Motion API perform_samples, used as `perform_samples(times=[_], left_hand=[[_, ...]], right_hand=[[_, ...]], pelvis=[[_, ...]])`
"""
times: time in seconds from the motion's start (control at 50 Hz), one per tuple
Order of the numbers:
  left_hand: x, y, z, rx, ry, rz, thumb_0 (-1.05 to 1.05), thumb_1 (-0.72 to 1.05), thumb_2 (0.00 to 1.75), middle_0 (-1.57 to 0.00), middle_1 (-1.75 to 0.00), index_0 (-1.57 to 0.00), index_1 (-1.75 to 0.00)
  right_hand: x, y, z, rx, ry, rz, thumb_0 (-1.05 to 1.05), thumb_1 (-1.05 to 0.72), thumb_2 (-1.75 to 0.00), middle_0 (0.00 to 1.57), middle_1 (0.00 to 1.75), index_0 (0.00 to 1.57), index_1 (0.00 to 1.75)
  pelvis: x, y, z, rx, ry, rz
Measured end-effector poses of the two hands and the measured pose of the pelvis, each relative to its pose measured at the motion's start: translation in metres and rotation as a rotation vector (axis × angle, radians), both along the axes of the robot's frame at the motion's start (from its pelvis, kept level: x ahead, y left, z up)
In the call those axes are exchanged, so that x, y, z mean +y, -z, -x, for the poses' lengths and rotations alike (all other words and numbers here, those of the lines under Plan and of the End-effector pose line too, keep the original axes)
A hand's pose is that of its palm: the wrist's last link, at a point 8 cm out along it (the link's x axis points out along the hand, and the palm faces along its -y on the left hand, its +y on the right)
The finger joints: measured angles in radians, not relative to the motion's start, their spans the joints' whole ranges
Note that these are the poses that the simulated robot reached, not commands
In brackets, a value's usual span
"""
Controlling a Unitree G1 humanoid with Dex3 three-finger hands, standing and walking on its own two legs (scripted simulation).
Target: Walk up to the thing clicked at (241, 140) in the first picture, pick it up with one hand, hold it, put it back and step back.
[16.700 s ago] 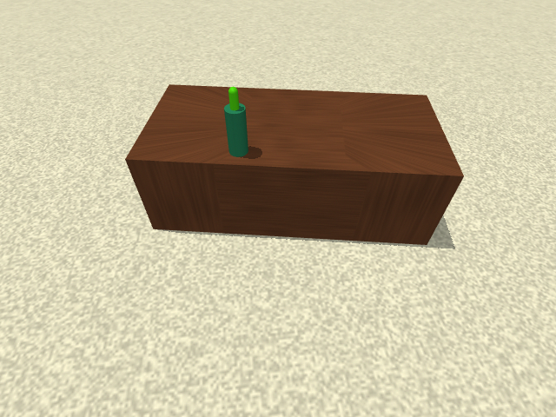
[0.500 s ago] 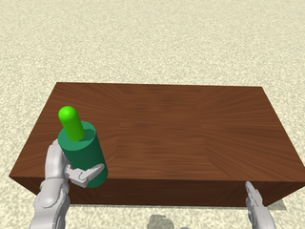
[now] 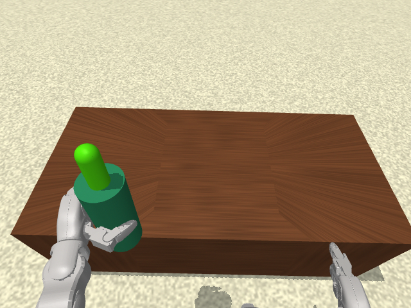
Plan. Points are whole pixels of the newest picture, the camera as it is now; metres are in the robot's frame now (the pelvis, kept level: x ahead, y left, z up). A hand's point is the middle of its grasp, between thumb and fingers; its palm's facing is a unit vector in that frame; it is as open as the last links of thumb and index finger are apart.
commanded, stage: hold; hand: left
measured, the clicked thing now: (108, 200) +0.32 +0.17 +0.08
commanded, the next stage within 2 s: crouch in 1.20 s
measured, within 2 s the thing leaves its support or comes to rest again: neither
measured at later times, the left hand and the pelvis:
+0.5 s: hand (114, 201) +0.33 +0.16 +0.05, palm faces +0.10 -0.99 -0.02, open 10.6 cm; pelvis +0.00 +0.00 +0.00, yaw +0 degrees
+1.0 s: hand (108, 203) +0.32 +0.17 +0.05, palm faces +0.09 -0.99 -0.05, open 10.6 cm; pelvis +0.01 +0.00 +0.00, yaw +0 degrees
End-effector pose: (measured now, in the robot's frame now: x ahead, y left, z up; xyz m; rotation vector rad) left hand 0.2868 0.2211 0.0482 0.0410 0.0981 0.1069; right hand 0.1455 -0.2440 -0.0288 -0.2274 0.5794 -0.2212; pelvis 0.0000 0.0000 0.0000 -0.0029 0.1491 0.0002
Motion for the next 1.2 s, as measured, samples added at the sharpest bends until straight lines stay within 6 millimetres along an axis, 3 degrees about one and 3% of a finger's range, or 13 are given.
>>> perform_samples(times=[0.38,0.6,0.74,1.04,1.2], left_hand=[[-0.004,-0.017,-0.018,-0.032,0.018,0.0,-0.01,-0.51,1.16,-0.68,-1.0,-0.72,-1.02],[-0.006,0.009,-0.009,0.036,0.001,0.017,-0.01,-0.51,1.16,-0.68,-1.01,-0.71,-1.03],[-0.002,0.016,0.0,0.031,0.002,0.009,-0.01,-0.51,1.16,-0.68,-1.01,-0.71,-1.03],[0.002,-0.013,-0.011,-0.055,0.021,-0.012,-0.01,-0.5,1.16,-0.67,-1.02,-0.71,-1.03],[-0.011,-0.011,-0.014,-0.022,0.035,0.009,-0.01,-0.5,1.16,-0.67,-1.02,-0.71,-1.03]], right_hand=[[0.001,0.006,0.002,0.023,0.021,-0.021,-0.01,0.53,-0.06,0.05,0.05,0.05,0.05],[-0.006,0.004,-0.001,0.04,0.015,0.005,-0.01,0.53,-0.06,0.05,0.05,0.05,0.05],[-0.004,0.003,-0.011,0.021,-0.007,0.018,-0.01,0.52,-0.06,0.05,0.05,0.05,0.05],[0.002,0.01,-0.004,0.021,0.001,-0.013,-0.01,0.53,-0.06,0.05,0.05,0.05,0.05],[-0.001,0.015,0.005,0.059,0.027,-0.028,-0.01,0.53,-0.06,0.05,0.05,0.05,0.05]], pelvis=[[0.002,-0.003,-0.003,-0.008,0.005,0.0],[-0.001,-0.002,-0.005,0.006,0.005,-0.003],[-0.001,0.001,-0.007,0.022,-0.003,0.002],[0.003,0.002,-0.005,0.013,-0.005,0.004],[0.001,0.0,-0.004,0.002,0.002,-0.001]])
